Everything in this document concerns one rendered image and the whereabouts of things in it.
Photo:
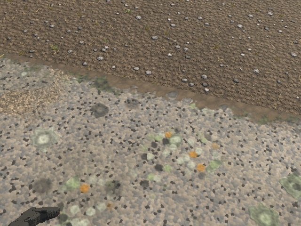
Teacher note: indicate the left robot hand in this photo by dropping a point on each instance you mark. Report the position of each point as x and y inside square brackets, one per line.
[33, 216]

